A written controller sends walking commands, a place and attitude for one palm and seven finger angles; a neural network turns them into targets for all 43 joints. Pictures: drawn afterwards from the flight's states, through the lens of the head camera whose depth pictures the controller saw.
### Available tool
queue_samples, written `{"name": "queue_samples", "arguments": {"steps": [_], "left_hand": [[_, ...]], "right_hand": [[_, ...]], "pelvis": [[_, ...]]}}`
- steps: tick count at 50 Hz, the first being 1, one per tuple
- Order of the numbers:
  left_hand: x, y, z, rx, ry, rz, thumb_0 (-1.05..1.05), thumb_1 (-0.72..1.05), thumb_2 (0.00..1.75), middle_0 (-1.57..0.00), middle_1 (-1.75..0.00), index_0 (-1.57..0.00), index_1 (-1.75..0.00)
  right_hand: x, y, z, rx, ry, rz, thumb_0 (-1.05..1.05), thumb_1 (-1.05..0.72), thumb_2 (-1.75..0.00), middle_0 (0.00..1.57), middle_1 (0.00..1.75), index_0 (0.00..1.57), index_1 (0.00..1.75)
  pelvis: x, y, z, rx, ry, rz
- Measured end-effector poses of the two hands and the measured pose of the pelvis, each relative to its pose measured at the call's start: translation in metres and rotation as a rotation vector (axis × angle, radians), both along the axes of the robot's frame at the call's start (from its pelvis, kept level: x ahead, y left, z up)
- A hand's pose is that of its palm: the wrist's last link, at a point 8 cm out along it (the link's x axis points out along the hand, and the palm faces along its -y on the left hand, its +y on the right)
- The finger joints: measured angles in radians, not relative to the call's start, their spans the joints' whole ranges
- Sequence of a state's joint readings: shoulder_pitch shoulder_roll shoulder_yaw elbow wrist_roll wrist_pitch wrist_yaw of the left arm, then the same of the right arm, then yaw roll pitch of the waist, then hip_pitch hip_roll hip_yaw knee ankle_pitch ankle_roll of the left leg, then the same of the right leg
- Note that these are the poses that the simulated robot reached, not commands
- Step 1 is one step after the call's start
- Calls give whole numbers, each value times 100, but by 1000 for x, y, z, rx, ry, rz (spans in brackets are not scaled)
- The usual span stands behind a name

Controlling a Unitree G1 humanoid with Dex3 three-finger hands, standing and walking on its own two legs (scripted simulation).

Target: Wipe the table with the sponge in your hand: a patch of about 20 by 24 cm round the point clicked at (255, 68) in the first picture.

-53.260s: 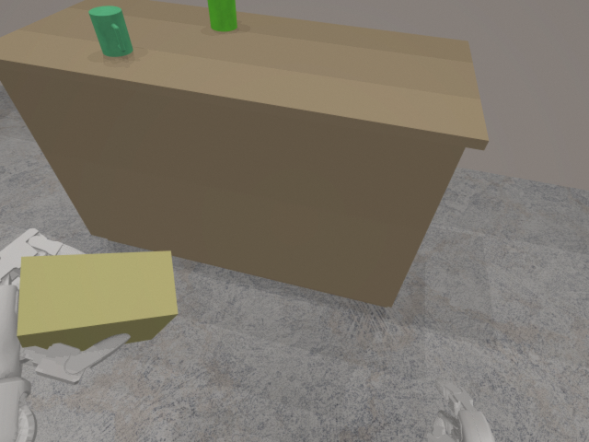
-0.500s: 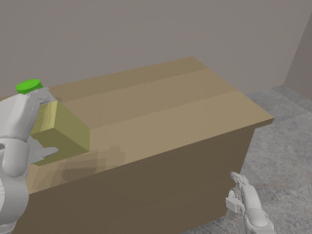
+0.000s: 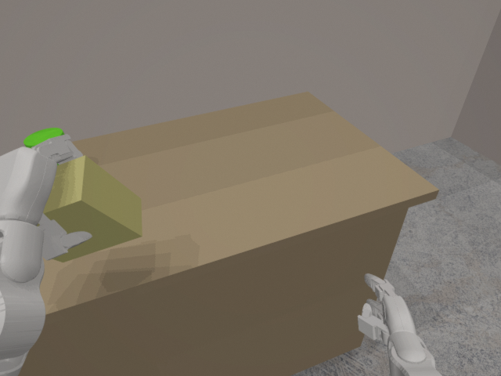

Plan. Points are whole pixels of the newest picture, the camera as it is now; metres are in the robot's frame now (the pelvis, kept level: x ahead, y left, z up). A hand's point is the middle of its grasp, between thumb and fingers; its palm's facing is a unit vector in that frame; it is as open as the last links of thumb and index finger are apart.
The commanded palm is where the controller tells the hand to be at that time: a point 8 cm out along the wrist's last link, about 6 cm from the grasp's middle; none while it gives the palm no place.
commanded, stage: step back with the hand held close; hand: left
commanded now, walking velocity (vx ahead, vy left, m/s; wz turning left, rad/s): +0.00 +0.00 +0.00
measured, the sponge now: (83, 219) +0.22 +0.29 +0.19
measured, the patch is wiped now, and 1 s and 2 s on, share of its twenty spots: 1.00 1.00 1.00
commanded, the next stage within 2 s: stop stepping back and stand still in 1.24 s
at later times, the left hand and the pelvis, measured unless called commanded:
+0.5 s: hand (55, 162) +0.20 +0.25 +0.31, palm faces +0.59 -0.71 -0.39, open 10.2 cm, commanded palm +0.14 +0.30 +0.29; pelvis -0.01 +0.01 -0.01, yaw +3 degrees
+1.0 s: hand out of the picture +0.12 +0.29 +0.31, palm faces +0.64 -0.75 -0.15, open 10.2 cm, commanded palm +0.05 +0.30 +0.29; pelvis -0.10 +0.02 -0.02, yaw +2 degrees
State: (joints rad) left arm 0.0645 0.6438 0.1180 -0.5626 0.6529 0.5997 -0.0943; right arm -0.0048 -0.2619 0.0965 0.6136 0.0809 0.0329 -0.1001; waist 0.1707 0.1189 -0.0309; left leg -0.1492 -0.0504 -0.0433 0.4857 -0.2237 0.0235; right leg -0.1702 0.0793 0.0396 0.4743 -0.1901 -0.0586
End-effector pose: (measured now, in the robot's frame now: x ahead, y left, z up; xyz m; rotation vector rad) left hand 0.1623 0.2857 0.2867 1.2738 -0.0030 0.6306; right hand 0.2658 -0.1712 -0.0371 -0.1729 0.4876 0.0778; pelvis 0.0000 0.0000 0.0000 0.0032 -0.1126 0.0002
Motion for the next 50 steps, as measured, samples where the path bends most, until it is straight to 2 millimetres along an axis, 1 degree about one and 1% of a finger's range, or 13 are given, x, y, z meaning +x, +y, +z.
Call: {"name": "queue_samples", "arguments": {"steps": [5,9,13,16,19,23,26,31,36,39,44,47,50], "left_hand": [[4,1,-5,-18,16,9,-1,-52,105,-70,-134,-74,-131],[20,4,-24,-437,-170,-314,-1,-52,105,-70,-134,-74,-131],[21,-7,-38,-566,-341,-521,-1,-52,105,-70,-134,-74,-132],[13,-16,-28,-543,-445,-630,-1,-52,106,-71,-134,-75,-132],[2,-15,-5,-428,-534,-682,-1,-52,106,-71,-134,-75,-131],[-6,-4,22,-289,-636,-686,-1,-52,106,-71,-134,-75,-131],[-5,9,26,-284,-661,-646,-1,-52,106,-71,-134,-75,-132],[-7,21,-1,-389,-601,-606,-1,-52,106,-70,-134,-74,-132],[-40,12,-29,-437,-527,-658,-1,-52,106,-71,-134,-75,-132],[-69,11,-20,-357,-563,-669,-1,-53,106,-71,-134,-75,-132],[-103,29,23,-248,-797,-628,-1,-53,106,-71,-134,-75,-132],[-101,44,31,-311,-882,-578,-1,-53,106,-71,-134,-75,-132],[-86,41,18,-437,-851,-575,-1,-53,106,-71,-135,-75,-132]], "right_hand": [[0,-1,-1,1,2,-2,1,-90,-90,20,30,20,30],[-15,-4,0,-25,-1,21,1,-90,-90,20,30,20,30],[-49,-24,-12,-101,96,-34,1,-90,-90,21,30,20,30],[-81,-44,-26,-159,206,-107,1,-90,-90,21,30,21,30],[-113,-61,-41,-193,314,-173,1,-90,-90,20,30,20,30],[-147,-72,-56,-195,410,-233,1,-90,-90,20,30,20,30],[-163,-72,-62,-168,416,-265,1,-90,-90,20,30,20,30],[-174,-65,-64,-126,361,-295,1,-90,-90,20,30,20,30],[-177,-50,-57,-149,305,-260,1,-90,-90,20,30,20,30],[-174,-39,-51,-166,265,-214,1,-90,-90,20,30,20,30],[-170,-18,-46,-132,221,-133,1,-90,-90,20,30,20,30],[-171,-10,-44,-87,182,-101,1,-90,-90,20,30,20,30],[-176,-9,-44,-49,135,-91,1,-90,-90,21,30,21,30]], "pelvis": [[1,0,0,0,5,4],[1,-4,-2,-22,65,45],[3,-4,-7,-36,107,49],[4,0,-8,-26,125,44],[2,4,-8,-24,139,45],[-5,8,-9,-26,140,48],[-13,10,-10,-31,138,44],[-30,14,-16,-44,133,46],[-48,22,-22,-40,129,54],[-57,25,-22,-43,130,42],[-71,24,-14,-63,135,40],[-83,19,-14,-64,130,30],[-102,15,-18,-89,111,22]]}}
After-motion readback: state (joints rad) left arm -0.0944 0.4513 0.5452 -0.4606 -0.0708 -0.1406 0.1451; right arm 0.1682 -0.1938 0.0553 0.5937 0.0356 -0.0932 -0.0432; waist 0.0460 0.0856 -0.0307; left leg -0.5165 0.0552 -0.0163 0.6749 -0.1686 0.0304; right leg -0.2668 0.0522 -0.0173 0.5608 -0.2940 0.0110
